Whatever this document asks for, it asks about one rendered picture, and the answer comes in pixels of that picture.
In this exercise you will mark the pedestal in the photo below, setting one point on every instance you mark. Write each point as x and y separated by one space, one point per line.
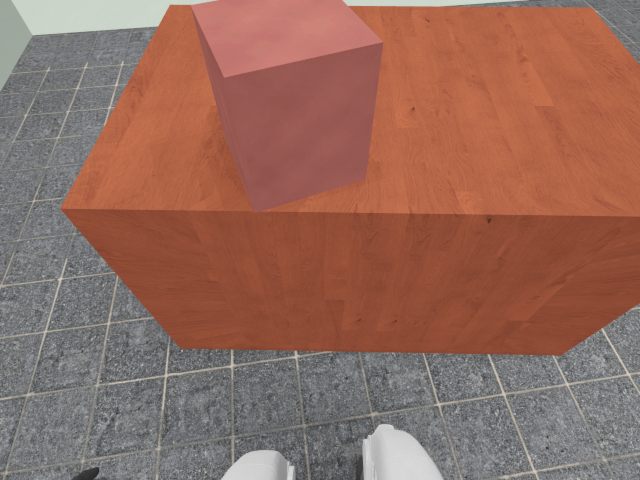
500 213

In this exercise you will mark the left robot thigh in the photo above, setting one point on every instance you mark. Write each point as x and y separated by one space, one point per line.
261 465

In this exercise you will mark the robot right shin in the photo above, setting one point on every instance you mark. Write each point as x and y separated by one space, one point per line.
384 426

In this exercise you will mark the carton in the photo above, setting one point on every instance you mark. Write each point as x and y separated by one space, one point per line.
295 84

